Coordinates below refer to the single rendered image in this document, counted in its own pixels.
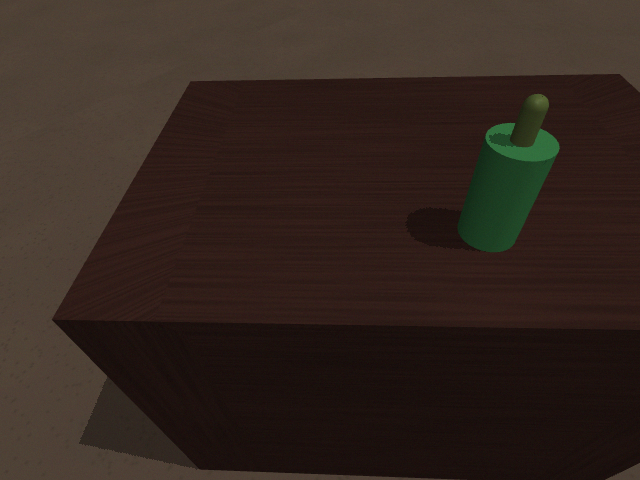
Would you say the bottle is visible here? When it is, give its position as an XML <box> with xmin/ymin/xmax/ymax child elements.
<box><xmin>457</xmin><ymin>94</ymin><xmax>560</xmax><ymax>252</ymax></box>

